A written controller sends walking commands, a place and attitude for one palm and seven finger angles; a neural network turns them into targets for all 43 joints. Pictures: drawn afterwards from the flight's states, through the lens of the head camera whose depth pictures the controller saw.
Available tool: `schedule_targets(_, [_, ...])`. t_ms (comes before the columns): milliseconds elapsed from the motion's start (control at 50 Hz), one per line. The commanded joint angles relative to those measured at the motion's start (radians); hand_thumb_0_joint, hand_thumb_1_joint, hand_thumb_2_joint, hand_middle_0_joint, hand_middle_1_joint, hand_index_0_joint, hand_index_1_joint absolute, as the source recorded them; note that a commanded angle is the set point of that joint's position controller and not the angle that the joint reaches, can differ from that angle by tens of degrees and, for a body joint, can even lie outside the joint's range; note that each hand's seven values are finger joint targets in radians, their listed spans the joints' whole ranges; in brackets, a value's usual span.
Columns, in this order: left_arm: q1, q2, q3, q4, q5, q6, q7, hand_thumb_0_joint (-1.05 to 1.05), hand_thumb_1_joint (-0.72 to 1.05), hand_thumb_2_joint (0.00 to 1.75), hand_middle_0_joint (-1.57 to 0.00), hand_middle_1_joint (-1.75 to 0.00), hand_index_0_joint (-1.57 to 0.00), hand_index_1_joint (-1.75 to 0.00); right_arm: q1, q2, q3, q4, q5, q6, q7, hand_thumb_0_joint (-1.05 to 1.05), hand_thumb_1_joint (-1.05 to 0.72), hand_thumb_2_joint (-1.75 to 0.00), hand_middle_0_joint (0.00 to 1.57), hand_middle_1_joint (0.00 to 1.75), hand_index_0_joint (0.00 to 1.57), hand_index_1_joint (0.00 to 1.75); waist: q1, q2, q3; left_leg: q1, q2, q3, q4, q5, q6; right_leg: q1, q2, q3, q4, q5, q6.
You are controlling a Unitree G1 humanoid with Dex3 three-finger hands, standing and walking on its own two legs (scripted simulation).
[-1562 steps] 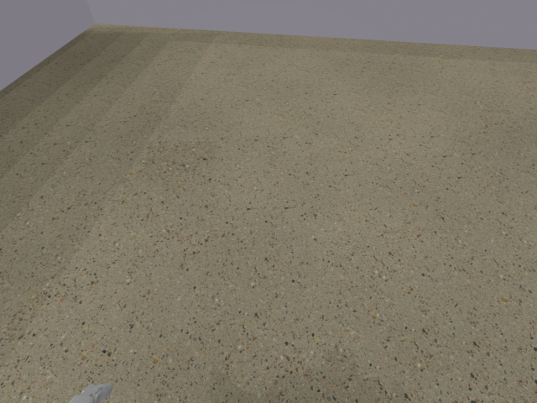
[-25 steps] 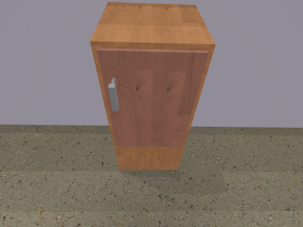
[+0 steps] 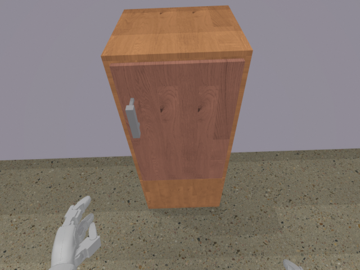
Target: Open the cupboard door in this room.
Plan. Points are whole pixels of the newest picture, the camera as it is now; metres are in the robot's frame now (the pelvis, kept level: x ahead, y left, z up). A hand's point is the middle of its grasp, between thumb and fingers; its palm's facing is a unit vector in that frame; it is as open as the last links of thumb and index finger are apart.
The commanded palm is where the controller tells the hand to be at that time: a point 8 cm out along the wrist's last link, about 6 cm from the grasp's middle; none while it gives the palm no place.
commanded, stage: raise the hand with hooked fingers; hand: left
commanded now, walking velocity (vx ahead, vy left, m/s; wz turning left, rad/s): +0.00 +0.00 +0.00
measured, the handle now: (134, 118) +0.57 +0.17 +0.01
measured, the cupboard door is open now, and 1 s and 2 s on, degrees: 0 0 0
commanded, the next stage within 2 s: move the hooked fingers beside the handle in 1.90 s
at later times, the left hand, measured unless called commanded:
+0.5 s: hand (108, 238) +0.21 +0.17 -0.02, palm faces -0.06 -0.99 -0.09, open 10.3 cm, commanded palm +0.17 +0.24 -0.02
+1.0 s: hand (85, 218) +0.24 +0.22 +0.01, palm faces +0.04 -1.00 -0.07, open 13.2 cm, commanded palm +0.22 +0.28 +0.00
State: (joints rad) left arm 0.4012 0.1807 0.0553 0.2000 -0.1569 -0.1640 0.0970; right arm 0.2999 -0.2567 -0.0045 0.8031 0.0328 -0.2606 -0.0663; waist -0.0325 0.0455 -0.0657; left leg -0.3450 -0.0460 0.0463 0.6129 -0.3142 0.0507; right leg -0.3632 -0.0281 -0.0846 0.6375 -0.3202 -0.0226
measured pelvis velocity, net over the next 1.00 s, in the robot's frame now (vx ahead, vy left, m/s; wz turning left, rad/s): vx -0.01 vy -0.01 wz -0.02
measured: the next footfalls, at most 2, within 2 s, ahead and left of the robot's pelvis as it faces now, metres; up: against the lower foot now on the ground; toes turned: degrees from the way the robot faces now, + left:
none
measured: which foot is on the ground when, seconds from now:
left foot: down 0.00-1.00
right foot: down 0.00-1.00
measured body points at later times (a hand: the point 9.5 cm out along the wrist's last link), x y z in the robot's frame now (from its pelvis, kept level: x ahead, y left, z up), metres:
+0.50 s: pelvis -0.01 -0.03 -0.09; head +0.07 -0.03 +0.35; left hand +0.20 +0.23 -0.02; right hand +0.20 -0.23 -0.17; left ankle +0.00 +0.09 -0.73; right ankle +0.01 -0.10 -0.73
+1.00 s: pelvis -0.01 -0.01 -0.05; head +0.05 +0.00 +0.39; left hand +0.23 +0.28 +0.01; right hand +0.16 -0.26 -0.12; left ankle +0.00 +0.09 -0.73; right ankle +0.01 -0.10 -0.73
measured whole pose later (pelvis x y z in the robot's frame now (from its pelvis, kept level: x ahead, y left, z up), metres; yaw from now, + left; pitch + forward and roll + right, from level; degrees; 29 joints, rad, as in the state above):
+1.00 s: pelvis -0.01 -0.01 -0.05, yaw -1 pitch +13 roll -2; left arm 0.25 0.31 0.30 0.13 -0.33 -0.40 -0.32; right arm 0.25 -0.27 0.00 0.55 0.04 -0.22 -0.08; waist -0.01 0.01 -0.12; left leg -0.78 0.01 0.02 1.03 -0.49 0.04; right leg -0.76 0.01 -0.11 0.98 -0.45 -0.04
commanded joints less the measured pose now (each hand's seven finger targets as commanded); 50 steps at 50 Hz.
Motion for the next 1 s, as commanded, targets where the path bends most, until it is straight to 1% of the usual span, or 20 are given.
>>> schedule_targets(0, [0.245, -0.060, 0.027, 0.012, -0.064, -0.273, -0.179, 0.00, 0.64, 0.79, -0.22, -0.47, -0.22, -0.47, -0.143, -0.114, -0.075, -0.266, -0.026, -0.084, 0.034, 0.00, -0.90, -0.90, 0.20, 0.30, 0.20, 0.30, 0.077, -0.414, 0.025, -0.282, 0.029, -0.068, 0.125, -0.020, -0.045, -0.248, 0.031, 0.007, 0.052, -0.142, 0.003])
schedule_targets(20, [0.301, -0.044, 0.059, -0.004, -0.090, -0.339, -0.241, 0.00, 0.62, 0.78, -0.22, -0.48, -0.22, -0.48, -0.162, -0.115, -0.083, -0.295, -0.030, -0.080, 0.049, 0.00, -0.90, -0.90, 0.20, 0.30, 0.20, 0.30, 0.100, -0.381, -0.024, -0.320, 0.016, -0.051, 0.174, 0.013, -0.053, -0.223, 0.030, 0.021, 0.106, -0.065, -0.001])
schedule_targets(40, [0.340, 0.015, 0.136, 0.026, -0.108, -0.388, -0.307, 0.00, 0.60, 0.77, -0.22, -0.50, -0.22, -0.50, -0.163, -0.122, -0.096, -0.316, -0.026, -0.067, 0.070, 0.00, -0.90, -0.90, 0.20, 0.30, 0.20, 0.30, 0.123, -0.265, -0.065, -0.328, 0.002, -0.041, 0.215, 0.068, -0.067, -0.191, 0.023, 0.040, 0.162, 0.046, -0.013])
schedule_targets(80, [0.325, 0.097, 0.218, -0.002, -0.117, -0.458, -0.400, 0.00, 0.55, 0.75, -0.22, -0.53, -0.22, -0.53, -0.198, -0.118, -0.102, -0.367, -0.026, -0.047, 0.082, 0.00, -0.90, -0.90, 0.20, 0.30, 0.20, 0.30, 0.126, -0.144, -0.148, -0.398, -0.009, -0.017, 0.299, 0.118, -0.070, -0.175, 0.007, 0.070, 0.259, 0.205, -0.014])
schedule_targets(140, [0.221, 0.166, 0.253, -0.217, -0.109, -0.428, -0.399, 0.00, 0.48, 0.72, -0.23, -0.57, -0.23, -0.57, -0.215, -0.107, -0.096, -0.436, -0.032, -0.002, 0.081, 0.00, -0.90, -0.90, 0.20, 0.30, 0.20, 0.30, 0.144, 0.027, -0.238, -0.441, -0.008, -0.004, 0.348, 0.135, -0.054, -0.198, 0.014, 0.115, 0.333, 0.217, -0.018])
schedule_targets(180, [0.125, 0.147, 0.233, -0.378, -0.121, -0.435, -0.361, 0.00, 0.43, 0.70, -0.23, -0.60, -0.23, -0.60, -0.216, -0.086, -0.091, -0.476, -0.025, 0.010, 0.074, 0.00, -0.90, -0.90, 0.20, 0.30, 0.20, 0.30, 0.115, 0.102, -0.260, -0.429, 0.007, -0.018, 0.367, 0.066, -0.040, -0.252, 0.018, 0.138, 0.304, 0.076, -0.017])
schedule_targets(220, [0.037, 0.174, 0.254, -0.559, -0.127, -0.476, -0.307, 0.00, 0.39, 0.68, -0.24, -0.63, -0.24, -0.63, -0.157, -0.076, -0.088, -0.461, -0.034, 0.015, 0.062, 0.00, -0.90, -0.90, 0.20, 0.30, 0.20, 0.30, 0.076, 0.149, -0.337, -0.375, 0.024, -0.046, 0.412, 0.156, -0.027, -0.266, 0.029, 0.132, 0.330, 0.183, -0.015])
schedule_targets(260, [-0.051, 0.160, 0.207, -0.664, -0.119, -0.522, -0.294, 0.00, 0.34, 0.66, -0.24, -0.66, -0.24, -0.66, -0.116, -0.080, -0.083, -0.426, -0.044, 0.018, 0.045, 0.00, -0.90, -0.90, 0.20, 0.30, 0.20, 0.30, 0.024, 0.116, -0.374, -0.342, 0.043, -0.076, 0.448, 0.199, -0.021, -0.332, 0.045, 0.111, 0.358, 0.215, -0.013])
schedule_targets(340, [-0.127, 0.113, 0.095, -0.519, -0.133, -0.529, -0.402, 0.00, 0.25, 0.62, -0.25, -0.72, -0.25, -0.72, -0.103, -0.115, -0.060, -0.371, -0.037, -0.012, 0.026, 0.00, -0.90, -0.90, 0.20, 0.30, 0.20, 0.30, -0.071, 0.037, -0.260, -0.434, 0.057, -0.106, 0.518, 0.113, -0.011, -0.455, 0.056, 0.099, 0.353, 0.119, -0.006])
schedule_targets(400, [-0.058, 0.177, 0.164, -0.307, -0.149, -0.389, -0.490, 0.00, 0.18, 0.59, -0.25, -0.76, -0.25, -0.76, -0.109, -0.132, -0.058, -0.370, -0.002, -0.011, 0.004, 0.00, -0.90, -0.90, 0.20, 0.30, 0.20, 0.30, -0.044, -0.093, -0.255, -0.543, 0.052, -0.093, 0.498, 0.002, -0.010, -0.377, 0.044, 0.131, 0.285, -0.016, 0.014])
schedule_targets(460, [0.010, 0.235, 0.266, -0.279, -0.199, -0.204, -0.535, 0.00, 0.11, 0.56, -0.26, -0.81, -0.26, -0.81, -0.137, -0.130, -0.051, -0.427, 0.021, 0.014, -0.003, 0.00, -0.90, -0.90, 0.20, 0.30, 0.20, 0.30, 0.049, -0.064, -0.378, -0.514, 0.030, -0.073, 0.438, 0.053, -0.012, -0.193, 0.018, 0.158, 0.243, 0.024, 0.023])
schedule_targets(500, [0.045, 0.274, 0.361, -0.343, -0.230, -0.132, -0.493, 0.00, 0.06, 0.54, -0.26, -0.84, -0.26, -0.84, -0.151, -0.105, -0.050, -0.456, 0.022, 0.032, -0.004, 0.00, -0.90, -0.90, 0.20, 0.30, 0.20, 0.30, 0.088, -0.074, -0.449, -0.478, 0.025, -0.071, 0.401, 0.106, -0.019, -0.073, -0.006, 0.171, 0.227, 0.141, 0.043])
schedule_targets(540, [0.059, 0.276, 0.416, -0.398, -0.244, -0.139, -0.415, 0.00, 0.01, 0.52, -0.26, -0.87, -0.26, -0.87, -0.163, -0.074, -0.047, -0.454, 0.014, 0.037, -0.003, 0.00, -0.90, -0.90, 0.20, 0.30, 0.20, 0.30, 0.117, -0.085, -0.458, -0.454, 0.035, -0.083, 0.376, 0.144, -0.026, -0.033, 0.002, 0.150, 0.248, 0.230, 0.040])
schedule_targets(620, [0.016, 0.204, 0.354, -0.410, -0.193, -0.258, -0.291, 0.00, -0.08, 0.48, -0.27, -0.93, -0.27, -0.93, -0.123, -0.061, -0.051, -0.400, -0.001, 0.027, 0.007, 0.00, -0.90, -0.90, 0.20, 0.30, 0.20, 0.30, 0.065, -0.052, -0.289, -0.430, 0.047, -0.077, 0.328, 0.130, -0.030, -0.191, 0.027, 0.078, 0.256, 0.168, 0.024])
schedule_targets(640, [-0.045, 0.200, 0.322, -0.382, -0.177, -0.287, -0.291, 0.00, -0.10, 0.47, -0.27, -0.94, -0.27, -0.94, -0.126, -0.075, -0.047, -0.393, -0.006, 0.025, 0.007, 0.00, -0.90, -0.90, 0.20, 0.30, 0.20, 0.30, 0.041, -0.064, -0.228, -0.452, 0.049, -0.084, 0.340, 0.105, -0.026, -0.243, 0.031, 0.077, 0.259, 0.116, 0.019])
schedule_targets(720, [-0.130, 0.199, 0.242, -0.234, -0.146, -0.351, -0.374, 0.00, -0.20, 0.43, -0.28, -1.00, -0.28, -1.00, -0.084, -0.128, -0.049, -0.376, -0.001, 0.003, 0.006, 0.00, -0.90, -0.90, 0.20, 0.30, 0.20, 0.30, -0.013, -0.050, -0.172, -0.487, 0.044, -0.082, 0.350, -0.048, -0.020, -0.372, 0.030, 0.088, 0.226, -0.135, 0.015])
schedule_targets(780, [-0.191, 0.273, 0.277, -0.257, -0.183, -0.338, -0.451, 0.00, -0.27, 0.40, -0.28, -1.05, -0.28, -1.05, -0.070, -0.150, -0.050, -0.394, 0.015, -0.014, -0.009, 0.00, -0.90, -0.90, 0.20, 0.30, 0.20, 0.30, 0.009, -0.001, -0.255, -0.428, 0.039, -0.078, 0.318, -0.057, -0.015, -0.301, 0.024, 0.115, 0.182, -0.174, 0.008])
schedule_targets(860, [-0.236, 0.356, 0.364, -0.348, -0.208, -0.314, -0.442, 0.00, -0.36, 0.36, -0.29, -1.11, -0.29, -1.11, -0.063, -0.144, -0.042, -0.402, 0.015, -0.019, -0.022, 0.00, -0.90, -0.90, 0.20, 0.30, 0.20, 0.30, 0.044, 0.060, -0.353, -0.306, 0.045, -0.091, 0.257, 0.057, -0.017, -0.214, 0.040, 0.064, 0.207, -0.020, -0.001])
schedule_targets(940, [-0.229, 0.349, 0.408, -0.263, -0.216, -0.305, -0.381, 0.00, -0.45, 0.32, -0.30, -1.17, -0.30, -1.17, -0.066, -0.135, -0.035, -0.386, 0.007, -0.004, -0.014, 0.00, -0.90, -0.90, 0.20, 0.30, 0.20, 0.30, 0.049, 0.027, -0.270, -0.303, 0.047, -0.097, 0.236, 0.100, -0.028, -0.220, 0.051, 0.032, 0.211, 0.037, -0.002])
schedule_targets(980, [-0.250, 0.305, 0.369, -0.192, -0.203, -0.286, -0.382, 0.00, -0.50, 0.30, -0.30, -1.20, -0.30, -1.20, -0.067, -0.140, -0.032, -0.387, 0.007, 0.006, -0.005, 0.00, -0.90, -0.90, 0.20, 0.30, 0.20, 0.30, 0.032, 0.051, -0.204, -0.302, 0.048, -0.095, 0.225, 0.077, -0.037, -0.270, 0.050, 0.020, 0.204, 0.021, 0.000])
